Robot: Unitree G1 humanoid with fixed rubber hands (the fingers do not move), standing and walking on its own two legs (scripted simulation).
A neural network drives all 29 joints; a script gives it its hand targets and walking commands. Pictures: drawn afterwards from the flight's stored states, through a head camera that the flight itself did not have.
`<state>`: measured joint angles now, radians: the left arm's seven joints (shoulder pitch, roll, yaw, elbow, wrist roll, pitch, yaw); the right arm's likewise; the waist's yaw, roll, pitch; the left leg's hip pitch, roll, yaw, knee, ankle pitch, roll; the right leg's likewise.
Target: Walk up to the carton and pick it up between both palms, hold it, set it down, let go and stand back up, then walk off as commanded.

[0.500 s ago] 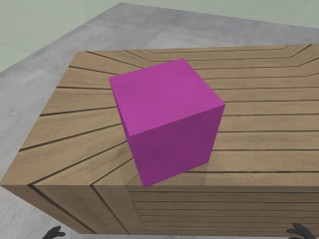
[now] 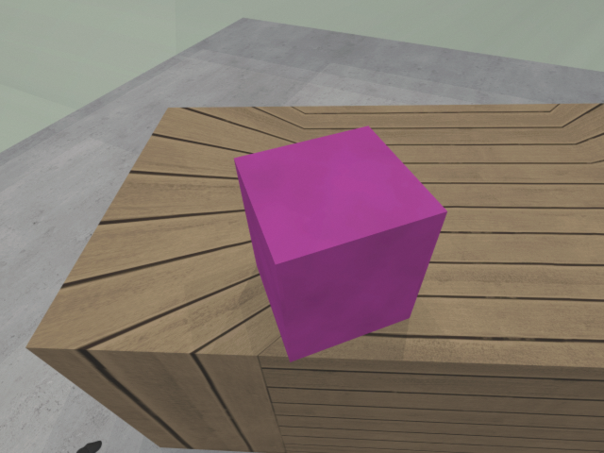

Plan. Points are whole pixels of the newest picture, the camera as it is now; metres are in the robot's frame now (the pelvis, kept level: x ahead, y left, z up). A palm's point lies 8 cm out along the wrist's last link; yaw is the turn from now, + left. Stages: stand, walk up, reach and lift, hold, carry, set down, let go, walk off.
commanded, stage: walk up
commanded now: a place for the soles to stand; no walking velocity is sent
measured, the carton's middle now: (329, 244) +0.41 +0.00 +0.04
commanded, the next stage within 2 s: reach and lift in 0.42 s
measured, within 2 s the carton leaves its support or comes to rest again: neither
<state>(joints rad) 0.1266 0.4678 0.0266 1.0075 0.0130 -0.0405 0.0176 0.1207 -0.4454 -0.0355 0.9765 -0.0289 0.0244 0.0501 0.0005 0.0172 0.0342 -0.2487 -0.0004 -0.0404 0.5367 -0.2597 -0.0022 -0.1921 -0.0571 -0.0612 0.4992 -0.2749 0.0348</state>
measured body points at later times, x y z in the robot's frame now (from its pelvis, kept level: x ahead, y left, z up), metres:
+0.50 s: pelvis +0.00 -0.01 -0.01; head +0.02 +0.00 +0.44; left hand +0.12 +0.34 -0.10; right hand +0.16 -0.33 -0.11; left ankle +0.02 +0.12 -0.74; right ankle +0.00 -0.14 -0.74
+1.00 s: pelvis +0.01 -0.04 +0.01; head +0.00 -0.03 +0.46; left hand +0.20 +0.27 -0.05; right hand +0.18 -0.33 -0.05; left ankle +0.02 +0.12 -0.74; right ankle -0.01 -0.14 -0.74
